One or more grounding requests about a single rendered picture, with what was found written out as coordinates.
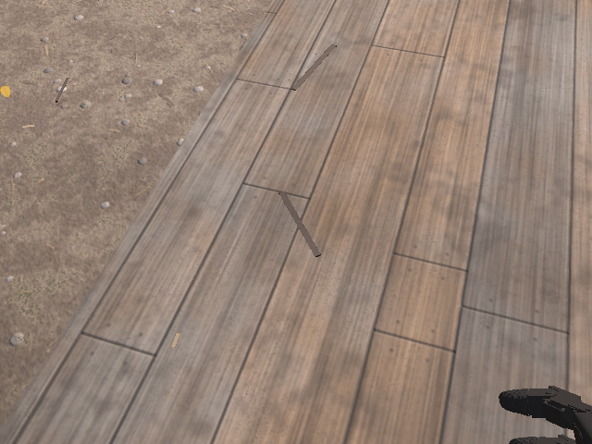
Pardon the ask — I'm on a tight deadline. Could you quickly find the robot right hand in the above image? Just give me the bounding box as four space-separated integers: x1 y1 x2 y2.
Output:
499 386 592 444

